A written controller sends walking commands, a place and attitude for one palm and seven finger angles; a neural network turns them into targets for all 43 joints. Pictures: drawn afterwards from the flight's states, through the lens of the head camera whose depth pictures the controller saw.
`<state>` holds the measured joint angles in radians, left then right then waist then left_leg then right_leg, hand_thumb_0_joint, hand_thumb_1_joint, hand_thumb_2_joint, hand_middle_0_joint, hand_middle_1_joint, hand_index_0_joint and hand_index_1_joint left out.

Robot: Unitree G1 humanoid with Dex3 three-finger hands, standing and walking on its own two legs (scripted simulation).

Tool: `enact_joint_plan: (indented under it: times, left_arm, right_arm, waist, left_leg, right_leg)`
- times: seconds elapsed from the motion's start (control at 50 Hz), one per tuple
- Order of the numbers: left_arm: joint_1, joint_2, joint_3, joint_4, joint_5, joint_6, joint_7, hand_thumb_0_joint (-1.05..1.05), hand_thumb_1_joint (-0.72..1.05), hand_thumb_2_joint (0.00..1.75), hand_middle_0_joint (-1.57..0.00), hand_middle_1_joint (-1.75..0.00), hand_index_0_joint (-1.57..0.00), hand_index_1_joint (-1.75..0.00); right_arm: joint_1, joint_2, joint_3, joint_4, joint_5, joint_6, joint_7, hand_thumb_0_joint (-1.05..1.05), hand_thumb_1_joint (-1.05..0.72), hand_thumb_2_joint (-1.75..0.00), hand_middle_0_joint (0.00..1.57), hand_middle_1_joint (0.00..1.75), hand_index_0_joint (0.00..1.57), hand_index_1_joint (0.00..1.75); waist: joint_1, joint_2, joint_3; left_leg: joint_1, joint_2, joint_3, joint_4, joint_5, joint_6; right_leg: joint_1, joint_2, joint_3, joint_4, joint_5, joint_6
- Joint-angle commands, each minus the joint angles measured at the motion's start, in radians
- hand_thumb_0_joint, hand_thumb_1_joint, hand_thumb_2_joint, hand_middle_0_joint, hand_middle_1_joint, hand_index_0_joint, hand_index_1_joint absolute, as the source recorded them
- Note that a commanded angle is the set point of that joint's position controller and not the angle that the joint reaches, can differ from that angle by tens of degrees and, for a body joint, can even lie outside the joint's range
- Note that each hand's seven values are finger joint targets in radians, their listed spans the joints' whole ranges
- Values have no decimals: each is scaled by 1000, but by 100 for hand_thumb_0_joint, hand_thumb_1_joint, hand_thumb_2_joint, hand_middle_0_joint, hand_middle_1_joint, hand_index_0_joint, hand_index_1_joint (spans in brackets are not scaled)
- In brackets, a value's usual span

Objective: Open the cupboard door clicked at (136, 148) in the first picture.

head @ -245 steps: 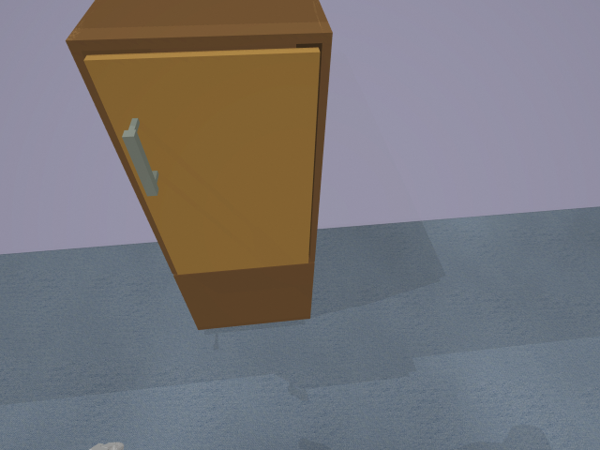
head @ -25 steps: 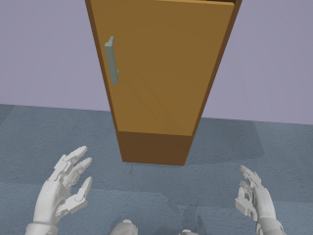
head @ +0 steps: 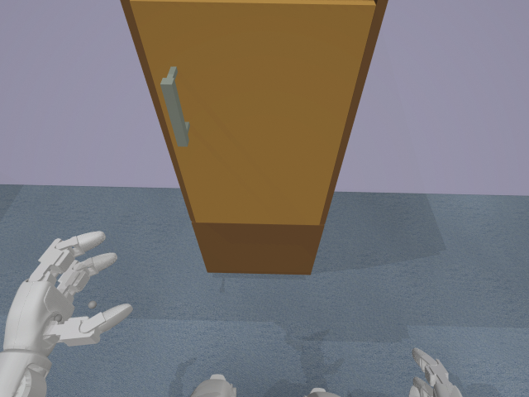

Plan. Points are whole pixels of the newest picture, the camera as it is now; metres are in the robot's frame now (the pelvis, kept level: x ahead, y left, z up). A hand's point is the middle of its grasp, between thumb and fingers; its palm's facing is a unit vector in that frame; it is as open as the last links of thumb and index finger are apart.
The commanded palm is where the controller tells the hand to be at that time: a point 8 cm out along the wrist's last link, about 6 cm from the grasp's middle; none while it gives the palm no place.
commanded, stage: raise the hand with hooked fingers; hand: left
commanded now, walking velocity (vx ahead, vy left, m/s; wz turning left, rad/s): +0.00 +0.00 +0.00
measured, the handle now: (178, 108) +0.58 +0.19 +0.11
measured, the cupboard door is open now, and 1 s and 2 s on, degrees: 0 0 0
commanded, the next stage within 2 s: move the hooked fingers beside the handle in 1.24 s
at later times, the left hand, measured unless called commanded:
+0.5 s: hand (49, 261) +0.27 +0.29 +0.10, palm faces +0.05 -1.00 -0.04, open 13.7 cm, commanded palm +0.25 +0.34 +0.10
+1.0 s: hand (51, 231) +0.30 +0.29 +0.12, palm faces +0.03 -1.00 -0.02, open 14.0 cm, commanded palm +0.27 +0.34 +0.12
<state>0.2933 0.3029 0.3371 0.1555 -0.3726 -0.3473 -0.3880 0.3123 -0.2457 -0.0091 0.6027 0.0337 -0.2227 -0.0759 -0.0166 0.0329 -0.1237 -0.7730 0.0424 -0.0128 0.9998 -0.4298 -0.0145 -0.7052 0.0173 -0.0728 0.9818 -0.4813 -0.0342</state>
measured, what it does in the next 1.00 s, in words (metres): stands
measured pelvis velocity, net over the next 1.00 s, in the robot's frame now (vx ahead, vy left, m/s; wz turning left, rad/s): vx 0.01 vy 0.02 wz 0.00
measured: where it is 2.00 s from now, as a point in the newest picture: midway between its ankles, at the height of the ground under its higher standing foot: outside the picture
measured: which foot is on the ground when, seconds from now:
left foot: down 0.00-1.00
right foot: down 0.00-1.00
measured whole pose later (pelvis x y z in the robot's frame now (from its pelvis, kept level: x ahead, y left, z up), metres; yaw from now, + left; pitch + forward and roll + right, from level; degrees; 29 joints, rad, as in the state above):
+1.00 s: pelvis +0.01 +0.02 +0.03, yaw +0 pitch +7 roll -2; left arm -0.05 0.42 0.43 0.39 -0.35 -0.19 -0.48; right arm 0.30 -0.28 0.03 0.57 0.05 -0.18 -0.09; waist 0.00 0.02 -0.08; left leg -0.55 0.03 0.01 0.80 -0.36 0.01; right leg -0.48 0.01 -0.05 0.75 -0.39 -0.01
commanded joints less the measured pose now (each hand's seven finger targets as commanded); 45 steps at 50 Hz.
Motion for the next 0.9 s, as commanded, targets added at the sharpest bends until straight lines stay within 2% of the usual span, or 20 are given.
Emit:
enact_joint_plan:
  times: [0.0,0.06,0.08,0.14,0.18,0.22,0.28,0.34,0.36,0.38,0.42,0.48,0.6,0.64,0.72,0.76,0.78,0.8,0.84,0.88]
  left_arm:
    - [-104,200,79,-203,-10,-94,-9,0,-13,46,-27,-96,-27,-96]
    - [-129,209,85,-193,-9,-90,-6,0,-20,43,-28,-100,-28,-100]
    - [-158,225,95,-186,-16,-83,-6,0,-22,42,-28,-102,-28,-102]
    - [-167,227,103,-188,-13,-70,-1,0,-29,39,-29,-107,-29,-107]
    - [-209,242,99,-200,-8,-54,-3,0,-34,37,-29,-110,-29,-110]
    - [-227,230,81,-201,-2,-35,-5,0,-38,35,-29,-112,-29,-112]
    - [-259,257,102,-156,0,6,-11,0,-45,32,-30,-117,-30,-117]
    - [-324,259,97,-147,5,35,-22,0,-50,30,-30,-120,-30,-120]
    - [-337,268,100,-138,9,45,-24,0,-50,30,-30,-120,-30,-120]
    - [-370,276,102,-136,6,54,-29,0,-50,30,-30,-120,-30,-120]
    - [-385,290,116,-130,10,61,-34,0,-50,30,-30,-120,-30,-120]
    - [-433,305,124,-86,6,82,-47,0,-50,30,-30,-120,-30,-120]
    - [-531,352,150,-44,3,99,-79,0,-50,30,-30,-120,-30,-120]
    - [-562,363,152,-32,7,101,-84,0,-50,30,-30,-120,-30,-120]
    - [-590,404,187,28,-2,112,-97,0,-50,30,-30,-120,-30,-120]
    - [-563,363,157,56,-7,120,-111,0,-50,30,-30,-120,-30,-120]
    - [-546,361,159,81,-14,125,-118,0,-50,30,-30,-120,-30,-120]
    - [-544,358,152,75,-13,123,-121,0,-50,30,-30,-120,-30,-120]
    - [-552,375,165,36,-5,111,-113,0,-50,30,-30,-120,-30,-120]
    - [-543,400,190,22,-7,100,-100,0,-50,30,-30,-120,-30,-120]
  right_arm:
    - [-88,-145,-45,-175,7,-79,-7,0,-90,-90,20,30,20,30]
    - [-84,-152,-41,-170,11,-82,-11,0,-90,-90,20,30,20,30]
    - [-78,-157,-37,-171,9,-80,-13,0,-90,-90,20,30,20,30]
    - [-77,-156,-35,-174,11,-79,-13,0,-90,-90,20,30,20,30]
    - [-72,-162,-30,-176,11,-76,-12,0,-90,-90,20,30,20,30]
    - [-77,-158,-26,-181,14,-74,-10,0,-90,-90,20,30,20,30]
    - [-70,-166,-19,-183,11,-65,-12,0,-90,-90,20,30,20,30]
    - [-80,-165,-15,-187,16,-54,-16,0,-90,-90,20,30,20,30]
    - [-82,-164,-12,-188,16,-53,-16,0,-90,-90,20,30,20,30]
    - [-80,-165,-9,-190,15,-50,-17,0,-90,-90,20,30,20,30]
    - [-77,-164,-9,-189,15,-47,-20,0,-90,-90,20,30,20,30]
    - [-78,-166,-4,-185,13,-41,-24,0,-90,-90,20,30,20,30]
    - [-79,-169,-2,-181,17,-31,-32,0,-90,-90,20,30,20,30]
    - [-80,-168,0,-177,19,-30,-34,0,-90,-90,20,30,20,30]
    - [-71,-175,-2,-172,20,-23,-37,0,-90,-90,20,30,20,30]
    - [-72,-173,-3,-173,22,-22,-33,0,-90,-90,20,30,20,30]
    - [-66,-176,-5,-176,21,-21,-31,0,-90,-90,20,30,20,30]
    - [-70,-178,-7,-178,24,-20,-29,0,-90,-90,20,30,20,30]
    - [-66,-177,-12,-181,22,-18,-23,0,-90,-90,20,30,20,30]
    - [-63,-177,-13,-181,17,-16,-18,0,-90,-90,20,30,20,30]
  waist:
    - [24,-9,-173]
    - [20,22,-150]
    - [20,12,-142]
    - [26,49,-160]
    - [23,70,-167]
    - [17,98,-160]
    - [20,66,-137]
    - [15,74,-142]
    - [18,98,-139]
    - [17,88,-132]
    - [20,73,-170]
    - [21,71,-142]
    - [18,67,-170]
    - [19,98,-167]
    - [20,51,-170]
    - [19,64,-155]
    - [24,18,-146]
    - [23,22,-146]
    - [29,70,-176]
    - [33,53,-175]
  left_leg:
    - [151,-44,-4,-137,171,48]
    - [190,-41,-6,-170,156,47]
    - [192,-41,-13,-176,158,47]
    - [241,-39,-16,-203,182,43]
    - [274,-36,-26,-215,205,41]
    - [303,-33,-31,-233,204,37]
    - [306,-31,-39,-249,213,34]
    - [332,-30,-45,-268,213,30]
    - [339,-29,-46,-275,207,28]
    - [349,-30,-52,-279,223,27]
    - [377,-27,-51,-284,260,27]
    - [383,-31,-52,-291,271,25]
    - [413,-33,-46,-308,283,27]
    - [424,-32,-48,-319,277,25]
    - [420,-36,-39,-326,282,33]
    - [415,-39,-30,-323,281,34]
    - [398,-42,-27,-317,288,38]
    - [395,-42,-24,-318,290,39]
    - [415,-42,-21,-318,312,36]
    - [410,-43,-17,-312,326,40]
  right_leg:
    - [117,-14,91,-219,108,32]
    - [98,-2,56,-221,106,26]
    - [104,4,50,-217,112,21]
    - [119,8,29,-216,159,18]
    - [125,15,16,-209,186,11]
    - [120,15,8,-219,192,11]
    - [135,22,-1,-229,210,8]
    - [138,21,-5,-242,211,9]
    - [138,19,-7,-246,204,8]
    - [150,25,-7,-248,218,3]
    - [166,23,-10,-252,245,5]
    - [176,25,-8,-266,259,1]
    - [201,23,-2,-291,272,3]
    - [202,20,-2,-298,262,2]
    - [234,21,6,-319,283,4]
    - [229,18,8,-326,292,5]
    - [247,22,13,-329,305,3]
    - [247,20,15,-330,311,5]
    - [247,18,13,-322,325,5]
    - [264,20,20,-323,343,3]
